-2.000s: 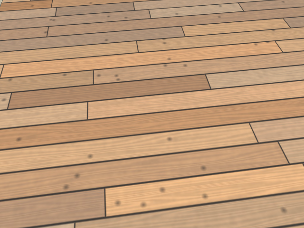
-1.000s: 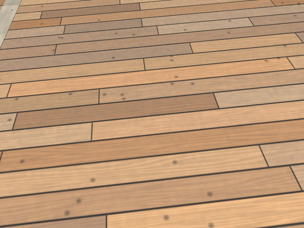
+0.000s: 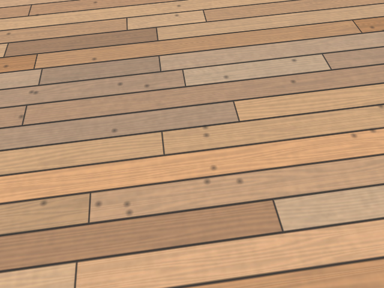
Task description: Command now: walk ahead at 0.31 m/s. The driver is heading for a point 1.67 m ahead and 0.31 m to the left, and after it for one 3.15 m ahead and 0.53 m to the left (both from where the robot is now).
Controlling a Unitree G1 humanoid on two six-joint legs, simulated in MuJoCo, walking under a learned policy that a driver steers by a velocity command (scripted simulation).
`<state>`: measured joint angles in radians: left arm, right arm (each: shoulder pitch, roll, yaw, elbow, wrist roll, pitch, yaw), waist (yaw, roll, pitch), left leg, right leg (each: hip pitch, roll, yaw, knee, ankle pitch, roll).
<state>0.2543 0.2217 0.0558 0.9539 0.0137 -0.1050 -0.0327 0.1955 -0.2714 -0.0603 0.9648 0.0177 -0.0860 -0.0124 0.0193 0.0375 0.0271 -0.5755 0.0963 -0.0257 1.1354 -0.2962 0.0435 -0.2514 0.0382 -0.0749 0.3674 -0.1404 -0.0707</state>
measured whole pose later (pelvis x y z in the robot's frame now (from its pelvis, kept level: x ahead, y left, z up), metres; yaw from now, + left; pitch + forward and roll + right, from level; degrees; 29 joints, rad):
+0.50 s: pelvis +0.14 +0.03 -0.01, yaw -1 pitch +1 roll +1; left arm 0.20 0.22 0.04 1.04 0.01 0.01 0.04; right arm 0.11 -0.19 -0.04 1.00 0.00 -0.01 -0.02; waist 0.02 -0.02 0.01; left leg -0.38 -0.01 0.05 0.51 -0.14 0.03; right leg -0.25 -0.03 0.00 0.57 -0.32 0.01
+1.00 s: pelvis +0.17 +0.01 -0.01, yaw +0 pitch -1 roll +0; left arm 0.27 0.18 0.03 1.10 0.01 -0.02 0.03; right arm 0.11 -0.21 -0.05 1.08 0.00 0.01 -0.03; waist 0.01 0.00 0.04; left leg -0.30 0.01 0.01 0.53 -0.21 0.00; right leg -0.13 -0.01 -0.03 0.52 -0.37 -0.01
